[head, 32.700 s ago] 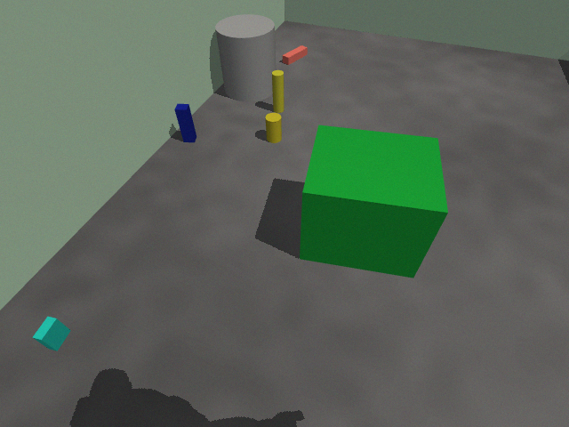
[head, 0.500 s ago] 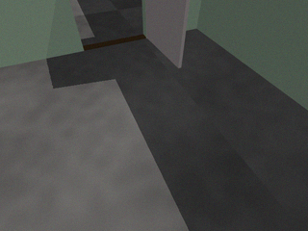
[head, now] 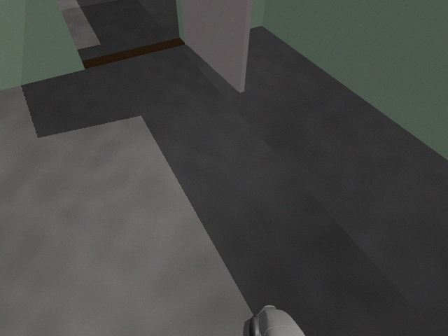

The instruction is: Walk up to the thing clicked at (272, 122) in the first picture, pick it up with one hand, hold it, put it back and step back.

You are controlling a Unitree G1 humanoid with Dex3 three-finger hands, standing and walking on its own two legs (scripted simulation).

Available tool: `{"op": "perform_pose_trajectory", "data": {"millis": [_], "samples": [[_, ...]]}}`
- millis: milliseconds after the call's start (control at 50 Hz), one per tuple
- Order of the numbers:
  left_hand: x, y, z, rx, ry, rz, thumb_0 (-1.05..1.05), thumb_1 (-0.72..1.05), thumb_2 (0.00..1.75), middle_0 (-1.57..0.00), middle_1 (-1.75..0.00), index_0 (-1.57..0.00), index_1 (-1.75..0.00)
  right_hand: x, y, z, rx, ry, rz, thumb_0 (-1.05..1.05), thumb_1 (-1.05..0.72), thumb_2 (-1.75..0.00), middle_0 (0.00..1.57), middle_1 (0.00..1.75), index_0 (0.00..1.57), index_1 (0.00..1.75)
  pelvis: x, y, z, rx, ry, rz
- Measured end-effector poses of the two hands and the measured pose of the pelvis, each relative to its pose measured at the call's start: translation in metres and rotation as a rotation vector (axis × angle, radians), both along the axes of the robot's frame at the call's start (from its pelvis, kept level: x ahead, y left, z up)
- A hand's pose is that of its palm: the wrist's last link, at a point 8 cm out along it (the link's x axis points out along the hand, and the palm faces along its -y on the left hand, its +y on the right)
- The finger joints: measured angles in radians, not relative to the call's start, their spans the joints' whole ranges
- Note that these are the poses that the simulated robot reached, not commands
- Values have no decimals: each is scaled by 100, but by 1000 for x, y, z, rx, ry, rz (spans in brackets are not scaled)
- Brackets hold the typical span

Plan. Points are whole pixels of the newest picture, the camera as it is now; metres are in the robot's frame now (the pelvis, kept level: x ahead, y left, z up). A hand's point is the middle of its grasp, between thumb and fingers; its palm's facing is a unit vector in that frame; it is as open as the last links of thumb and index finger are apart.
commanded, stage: walk up
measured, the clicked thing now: out of the picture -0.40 +2.16 -0.70
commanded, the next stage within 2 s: none
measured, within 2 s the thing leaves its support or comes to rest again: neither
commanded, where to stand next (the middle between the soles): +0.36 -0.03 m, yaw +2 degrees
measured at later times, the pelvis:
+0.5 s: pelvis +0.19 -0.04 -0.01, yaw +17 degrees
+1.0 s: pelvis +0.32 -0.12 -0.04, yaw +33 degrees
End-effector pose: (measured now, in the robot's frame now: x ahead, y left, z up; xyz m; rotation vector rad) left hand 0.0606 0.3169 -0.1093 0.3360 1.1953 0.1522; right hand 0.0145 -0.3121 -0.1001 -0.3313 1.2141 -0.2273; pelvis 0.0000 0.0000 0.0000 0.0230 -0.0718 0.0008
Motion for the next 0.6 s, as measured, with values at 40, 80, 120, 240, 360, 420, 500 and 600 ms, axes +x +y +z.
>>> {"op": "perform_pose_trajectory", "data": {"millis": [40, 80, 120, 240, 360, 420, 500, 600], "samples": [[34, -8, 1, 9, -25, -25, 1, 91, 90, -20, -30, -20, -30, 13, -5, -11, 15, 7, -13, 1, -90, -90, 20, 30, 20, 30, 19, -6, -6, 8, 3, -7], [72, -18, 1, 21, -74, -31, 1, 91, 90, -20, -30, -20, -30, 26, -9, -23, 31, 22, -21, 1, -90, -90, 20, 30, 20, 30, 40, -15, -13, 12, 15, 29], [108, -30, 7, 25, -170, -11, 1, 91, 90, -20, -30, -20, -30, 42, -12, -32, 52, 70, 8, 1, -90, -90, 20, 30, 20, 30, 57, -26, -18, -11, 15, 79], [152, -56, 33, 2, -341, 68, 0, 91, 89, -20, -30, -20, -30, 128, -21, -19, 65, 70, 159, 1, -91, -90, 20, 30, 20, 30, 99, -45, -3, 8, 12, 165], [145, -54, 32, 6, -307, 170, 0, 90, 89, -21, -30, -20, -30, 227, -42, 7, -3, -34, 266, 1, -91, -90, 20, 30, 20, 30, 144, -49, 3, -21, 17, 226], [134, -46, 23, 12, -269, 226, 0, 90, 90, -21, -30, -20, -30, 271, -43, 17, -44, -54, 326, 1, -91, -90, 20, 30, 20, 30, 162, -49, 0, -37, 19, 262], [119, -32, -1, 13, -201, 300, 0, 90, 90, -21, -30, -20, -30, 325, -34, 21, -93, -73, 405, 1, -91, -90, 20, 30, 20, 30, 190, -43, -12, -52, 22, 302], [117, -25, -36, 5, -83, 357, 1, 91, 90, -20, -30, -20, -30, 374, -25, 17, -160, -139, 435, 1, -91, -90, 20, 30, 20, 30, 226, -35, -32, -10, 30, 338]]}}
